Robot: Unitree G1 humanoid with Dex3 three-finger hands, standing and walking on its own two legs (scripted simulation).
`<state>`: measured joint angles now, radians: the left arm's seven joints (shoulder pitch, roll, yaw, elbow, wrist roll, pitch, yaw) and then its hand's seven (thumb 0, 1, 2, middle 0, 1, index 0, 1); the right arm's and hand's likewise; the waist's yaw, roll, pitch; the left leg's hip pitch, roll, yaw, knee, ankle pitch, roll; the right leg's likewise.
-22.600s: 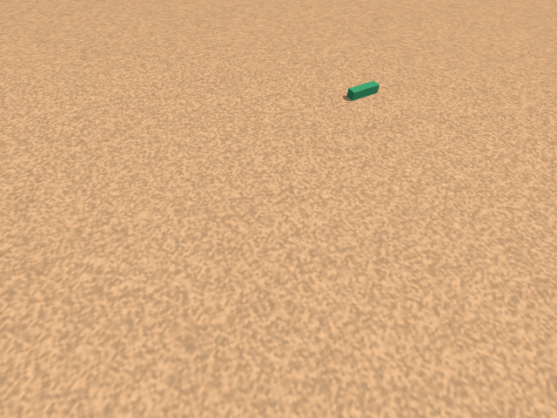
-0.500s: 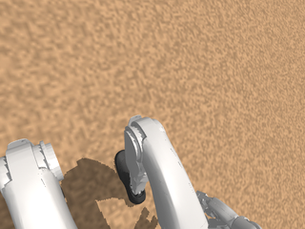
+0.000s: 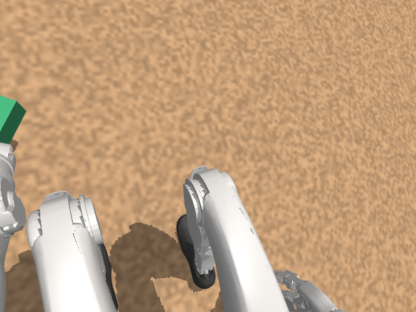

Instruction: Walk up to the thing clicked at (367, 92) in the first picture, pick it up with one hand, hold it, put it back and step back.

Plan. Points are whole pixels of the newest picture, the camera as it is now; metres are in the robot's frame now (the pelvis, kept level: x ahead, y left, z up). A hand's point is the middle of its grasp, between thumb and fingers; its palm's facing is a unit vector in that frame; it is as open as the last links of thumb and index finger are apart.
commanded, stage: lift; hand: left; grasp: from above
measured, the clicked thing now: out of the picture +0.43 +0.34 -0.22
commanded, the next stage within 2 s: hold in 1.72 s
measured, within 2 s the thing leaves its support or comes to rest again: neither
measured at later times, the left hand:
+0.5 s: hand out of the picture +0.36 +0.34 -0.07, palm faces -0.06 -0.42 -0.90, open 8.9 cm
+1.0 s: hand out of the picture +0.33 +0.29 +0.14, palm faces -0.14 -0.43 -0.89, open 9.0 cm
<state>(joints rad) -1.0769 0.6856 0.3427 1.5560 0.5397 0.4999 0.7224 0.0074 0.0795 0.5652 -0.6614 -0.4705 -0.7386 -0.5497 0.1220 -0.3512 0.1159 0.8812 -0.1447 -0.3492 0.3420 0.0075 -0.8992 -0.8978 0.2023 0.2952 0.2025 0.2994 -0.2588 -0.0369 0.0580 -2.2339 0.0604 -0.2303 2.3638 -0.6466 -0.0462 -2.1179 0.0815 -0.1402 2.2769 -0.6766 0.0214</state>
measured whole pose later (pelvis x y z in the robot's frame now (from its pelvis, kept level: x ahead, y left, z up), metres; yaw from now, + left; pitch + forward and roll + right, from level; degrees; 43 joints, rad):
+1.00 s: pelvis +0.04 -0.02 +0.24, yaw +9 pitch +26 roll -2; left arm -0.60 0.28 0.00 1.00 0.51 0.78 0.47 0.02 0.10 0.42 -0.76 -0.36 -0.85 -0.40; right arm 0.13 -0.28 0.00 0.90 0.03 -0.19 0.07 0.01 -0.90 -0.90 0.20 0.30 0.20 0.30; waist -0.09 0.04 -0.24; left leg -1.44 0.08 -0.07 1.55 -0.57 -0.06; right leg -1.39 0.05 -0.04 1.55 -0.62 -0.03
